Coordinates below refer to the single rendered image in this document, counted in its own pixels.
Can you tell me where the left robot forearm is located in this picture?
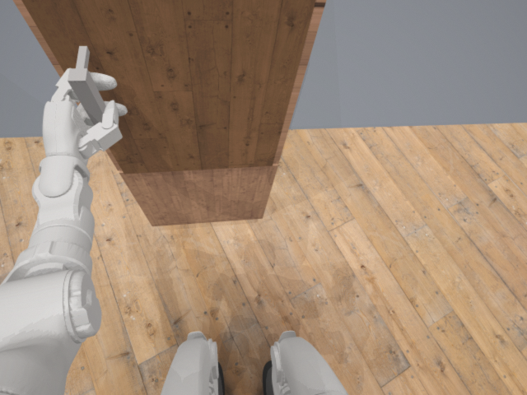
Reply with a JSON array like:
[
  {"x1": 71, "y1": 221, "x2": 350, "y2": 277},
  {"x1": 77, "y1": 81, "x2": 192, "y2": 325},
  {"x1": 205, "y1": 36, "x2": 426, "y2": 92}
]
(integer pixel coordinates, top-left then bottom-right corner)
[{"x1": 0, "y1": 155, "x2": 95, "y2": 286}]

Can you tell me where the cupboard door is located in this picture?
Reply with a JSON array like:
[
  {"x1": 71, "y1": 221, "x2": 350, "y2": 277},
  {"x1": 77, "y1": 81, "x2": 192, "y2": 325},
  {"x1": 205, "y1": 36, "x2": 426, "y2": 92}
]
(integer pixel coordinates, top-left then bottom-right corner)
[{"x1": 22, "y1": 0, "x2": 315, "y2": 174}]

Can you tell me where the right robot shin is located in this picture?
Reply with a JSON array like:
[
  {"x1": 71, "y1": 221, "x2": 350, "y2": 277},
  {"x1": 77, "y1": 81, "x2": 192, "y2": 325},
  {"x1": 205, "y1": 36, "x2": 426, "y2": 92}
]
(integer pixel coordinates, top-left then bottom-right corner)
[{"x1": 272, "y1": 331, "x2": 296, "y2": 395}]

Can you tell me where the robot left upper arm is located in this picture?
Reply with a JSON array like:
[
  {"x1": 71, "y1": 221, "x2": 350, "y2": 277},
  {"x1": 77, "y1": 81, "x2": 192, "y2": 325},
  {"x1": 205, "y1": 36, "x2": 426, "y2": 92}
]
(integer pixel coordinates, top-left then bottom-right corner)
[{"x1": 0, "y1": 269, "x2": 102, "y2": 395}]

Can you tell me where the robot left thigh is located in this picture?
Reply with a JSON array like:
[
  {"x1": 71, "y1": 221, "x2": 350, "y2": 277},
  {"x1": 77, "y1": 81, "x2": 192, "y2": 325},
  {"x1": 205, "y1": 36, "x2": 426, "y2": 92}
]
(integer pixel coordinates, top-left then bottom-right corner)
[{"x1": 161, "y1": 337, "x2": 219, "y2": 395}]

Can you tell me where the handle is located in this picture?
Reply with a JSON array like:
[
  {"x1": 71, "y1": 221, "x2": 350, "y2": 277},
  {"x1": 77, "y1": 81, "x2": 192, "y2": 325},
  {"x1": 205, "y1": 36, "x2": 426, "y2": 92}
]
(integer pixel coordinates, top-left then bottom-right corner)
[{"x1": 68, "y1": 46, "x2": 106, "y2": 126}]

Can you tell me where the left robot hand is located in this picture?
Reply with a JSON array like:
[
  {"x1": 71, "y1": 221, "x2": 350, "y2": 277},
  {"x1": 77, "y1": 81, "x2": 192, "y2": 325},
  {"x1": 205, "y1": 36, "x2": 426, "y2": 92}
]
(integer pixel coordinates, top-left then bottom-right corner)
[{"x1": 43, "y1": 68, "x2": 128, "y2": 166}]

